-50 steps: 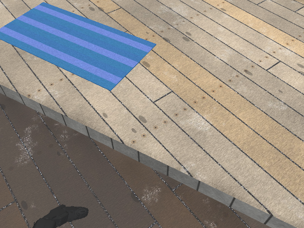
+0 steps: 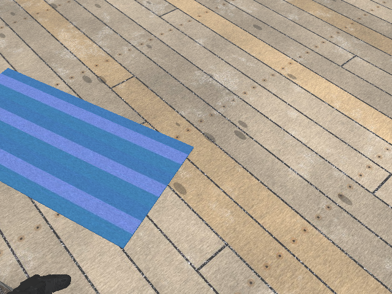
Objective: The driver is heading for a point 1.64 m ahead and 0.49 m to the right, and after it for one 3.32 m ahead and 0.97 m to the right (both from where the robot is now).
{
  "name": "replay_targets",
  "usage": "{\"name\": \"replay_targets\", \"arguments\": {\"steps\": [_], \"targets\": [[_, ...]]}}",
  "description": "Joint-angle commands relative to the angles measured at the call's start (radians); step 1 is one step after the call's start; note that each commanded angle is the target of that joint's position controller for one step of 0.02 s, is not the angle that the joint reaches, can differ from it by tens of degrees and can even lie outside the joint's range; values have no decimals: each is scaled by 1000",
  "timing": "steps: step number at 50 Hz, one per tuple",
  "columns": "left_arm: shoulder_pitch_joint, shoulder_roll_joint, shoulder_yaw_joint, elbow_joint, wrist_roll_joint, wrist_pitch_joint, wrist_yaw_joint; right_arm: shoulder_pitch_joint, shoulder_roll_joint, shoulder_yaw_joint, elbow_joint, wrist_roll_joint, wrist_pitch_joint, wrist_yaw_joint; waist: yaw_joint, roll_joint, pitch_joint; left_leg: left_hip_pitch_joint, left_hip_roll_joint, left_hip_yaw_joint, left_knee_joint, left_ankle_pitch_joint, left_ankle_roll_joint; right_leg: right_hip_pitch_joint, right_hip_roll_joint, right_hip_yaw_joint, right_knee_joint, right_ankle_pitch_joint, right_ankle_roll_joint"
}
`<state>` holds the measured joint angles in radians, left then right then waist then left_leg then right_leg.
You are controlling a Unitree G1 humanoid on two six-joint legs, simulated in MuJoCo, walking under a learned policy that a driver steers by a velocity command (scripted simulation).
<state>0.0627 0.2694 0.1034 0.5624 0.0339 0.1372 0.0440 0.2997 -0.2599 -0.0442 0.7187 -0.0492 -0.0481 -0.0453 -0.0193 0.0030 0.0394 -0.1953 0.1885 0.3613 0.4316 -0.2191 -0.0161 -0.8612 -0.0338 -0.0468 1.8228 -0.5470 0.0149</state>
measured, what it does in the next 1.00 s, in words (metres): climbs, turning right: right foot 0.11 m higher, then left foot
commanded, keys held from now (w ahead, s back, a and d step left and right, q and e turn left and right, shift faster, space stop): e+shift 0.56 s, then q+shift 0.44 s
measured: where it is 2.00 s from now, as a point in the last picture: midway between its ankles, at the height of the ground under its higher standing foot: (211, 269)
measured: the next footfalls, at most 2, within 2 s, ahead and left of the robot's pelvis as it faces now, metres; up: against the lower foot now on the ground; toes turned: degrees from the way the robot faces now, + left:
right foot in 0.18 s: +0.15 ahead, -0.24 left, +0.11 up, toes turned -17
left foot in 0.74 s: +0.27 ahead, -0.06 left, +0.11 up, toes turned -38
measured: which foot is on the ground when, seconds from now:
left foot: down 0.00-0.20, up 0.22-0.72, down 0.74-1.00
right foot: up 0.00-0.16, down 0.18-0.76, up 0.78-1.00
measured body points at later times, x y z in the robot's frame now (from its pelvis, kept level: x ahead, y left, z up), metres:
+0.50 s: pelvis +0.07 -0.12 +0.07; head +0.10 -0.16 +0.52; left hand +0.33 +0.05 -0.01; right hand +0.16 -0.44 -0.01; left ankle +0.16 +0.02 -0.53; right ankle +0.12 -0.23 -0.64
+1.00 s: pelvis +0.14 -0.11 +0.10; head +0.18 -0.11 +0.55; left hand +0.43 +0.02 +0.01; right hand +0.13 -0.41 +0.01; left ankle +0.24 -0.04 -0.64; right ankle +0.09 -0.23 -0.61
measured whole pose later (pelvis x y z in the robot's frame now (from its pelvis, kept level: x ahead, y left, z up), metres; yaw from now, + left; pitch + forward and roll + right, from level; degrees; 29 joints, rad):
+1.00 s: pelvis +0.14 -0.11 +0.10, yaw -25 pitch +3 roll -1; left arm 0.08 0.25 0.05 0.62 -0.01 0.00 0.03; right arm 0.24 -0.25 -0.05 0.60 0.02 0.05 -0.05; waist -0.04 -0.01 0.03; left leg -0.36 -0.09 -0.22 0.48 -0.16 0.01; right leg -0.39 0.10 0.12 0.72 -0.48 0.04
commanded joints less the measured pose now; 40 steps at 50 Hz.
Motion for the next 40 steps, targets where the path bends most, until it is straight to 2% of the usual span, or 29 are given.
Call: {"name": "replay_targets", "arguments": {"steps": [1,2,3,5,6,7,8,9,10,11,12,13,14,15,17,18,21,22,25,26,28,30,32,34,36,37,38,39,40], "targets": [[-128,0,-8,-154,0,-8,-7,73,-155,-50,-56,-6,-15,1,-29,115,-39,292,351,-233,-166,208,190,-307,-49,53,63,-24,-9],[-144,-12,-10,-180,4,-8,-13,78,-158,-54,-54,-9,-12,1,-23,136,-31,286,362,-229,-156,258,177,-324,-62,81,77,-56,-17],[-105,-33,-37,-185,-62,-18,-24,-38,-181,-69,-52,46,32,-37,26,109,-24,295,305,-176,-139,211,139,-340,-132,130,-31,-41,34],[-113,-64,-64,-204,-64,-44,-42,-98,-203,-79,-67,37,82,-56,46,137,-51,159,230,-68,-124,62,108,-109,-151,52,-410,106,41],[-98,-62,-64,-205,-79,-58,-49,-134,-236,-86,-65,33,99,-57,73,190,-90,62,215,-16,-159,85,94,95,-131,8,-561,46,15],[-76,-20,-47,-180,-105,-68,-48,-81,-276,-100,-26,49,118,-39,67,202,-108,55,188,7,-171,54,112,218,-64,-110,-678,-87,4],[-41,25,-28,-156,-90,-79,-43,-73,-284,-106,-20,70,119,-16,75,161,-113,62,211,15,-121,145,96,297,-31,-156,-732,39,-18],[26,93,3,-115,-69,-84,-25,-13,-244,-97,23,87,112,12,96,85,-134,87,166,74,12,425,70,366,48,-207,-741,136,-67],[146,196,53,-89,-62,-85,-5,11,-182,-77,21,77,110,22,157,-67,-141,-20,82,79,284,421,-4,505,104,-46,-908,359,-157],[257,375,103,-75,-30,-89,-2,-114,-129,-65,-121,58,90,10,177,-479,-192,-495,-130,-34,753,-351,-97,716,-103,656,-1277,384,-357],[135,370,91,-133,7,-130,-29,-144,-149,-77,-132,74,66,18,120,-305,-345,-527,-178,-421,1013,-387,-80,675,-190,917,-1393,193,-400],[107,306,62,-132,-6,-152,-47,-182,-133,-71,-123,97,60,18,101,-220,-321,-561,-182,-452,1082,-283,-41,636,-221,831,-1418,87,-347],[99,246,45,-122,-32,-160,-48,-217,-107,-59,-127,83,48,7,88,-204,-249,-613,-182,-458,1052,-207,-14,620,-197,793,-1404,61,-309],[62,183,28,-118,-55,-156,-44,-214,-108,-58,-130,52,36,-1,63,-203,-194,-629,-175,-494,1046,-166,-3,564,-173,764,-1340,131,-281],[-12,82,0,-124,-44,-145,-28,-161,-124,-59,-116,44,41,11,-13,-195,-171,-481,-183,-504,1025,-93,7,392,-89,640,-1288,144,-233],[-14,72,-5,-130,-36,-146,-19,-145,-117,-54,-118,41,48,18,-18,-179,-188,-469,-210,-495,1073,-83,6,394,-89,652,-1295,181,-242],[43,101,-5,-121,-50,-151,8,-193,-83,-33,-140,36,53,27,-11,-76,-172,-496,-256,-503,1053,-56,5,435,-61,639,-1330,296,-248],[68,105,-5,-118,-57,-139,12,-225,-62,-23,-170,40,57,19,-1,-84,-166,-532,-256,-533,996,-93,-11,483,-43,635,-1367,284,-246],[93,111,-10,-124,-62,-118,34,-262,-70,-20,-196,46,57,12,9,-73,-155,-574,-278,-558,913,-81,-50,575,-30,652,-1404,287,-257],[59,105,-17,-143,-67,-93,40,-280,-12,6,-207,56,60,8,-4,-83,-128,-587,-266,-519,691,-149,-53,586,-17,618,-1433,267,-236],[102,117,-11,-137,-66,-62,50,-337,20,20,-210,55,55,7,39,-86,-131,-497,-290,-490,457,-130,-62,582,24,605,-1444,182,-202],[37,117,-16,-162,-43,-74,39,-249,-24,7,-154,54,50,16,39,-141,-196,-362,-247,-453,435,-56,-49,560,-10,541,-1413,291,-200],[56,83,-36,-143,-33,-83,17,-227,-32,8,-152,52,48,16,58,-172,-197,-267,-208,-439,430,-39,-37,512,-46,545,-1405,354,-217],[65,37,-63,-125,-26,-85,-1,-234,-9,20,-166,52,43,21,66,-167,-172,-197,-183,-423,343,-70,-20,502,-71,557,-1414,322,-216],[71,-23,-90,-78,-21,-93,-22,-212,41,32,-152,45,37,39,38,-141,-147,-33,-174,-408,65,-11,7,492,-36,471,-1406,180,-160],[124,-5,-81,-47,-19,-106,-33,-226,3,22,-161,32,37,45,60,-98,-108,0,-151,-475,14,56,32,471,8,409,-1355,92,-117],[146,32,-68,-37,-16,-115,-31,-239,-72,8,-193,31,38,46,84,-7,-75,-35,-72,-601,-63,96,79,462,82,306,-1216,51,-72],[141,45,-59,-53,-12,-124,-23,-280,-124,-7,-193,33,44,32,133,219,-20,-188,1,-793,-179,-55,193,503,109,200,-1217,135,-13],[64,73,-52,-62,-6,-136,-12,-289,-94,-4,-205,40,51,26,98,214,3,-203,-13,-821,-187,-137,214,491,87,167,-1228,198,10]]}}
Velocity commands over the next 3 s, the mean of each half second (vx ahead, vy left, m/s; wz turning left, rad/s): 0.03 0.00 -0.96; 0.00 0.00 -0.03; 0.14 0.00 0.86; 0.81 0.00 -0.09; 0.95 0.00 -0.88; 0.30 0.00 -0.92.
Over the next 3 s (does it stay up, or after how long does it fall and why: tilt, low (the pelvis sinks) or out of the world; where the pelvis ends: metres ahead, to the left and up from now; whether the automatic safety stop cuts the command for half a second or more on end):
stays up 1.20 -0.14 0.09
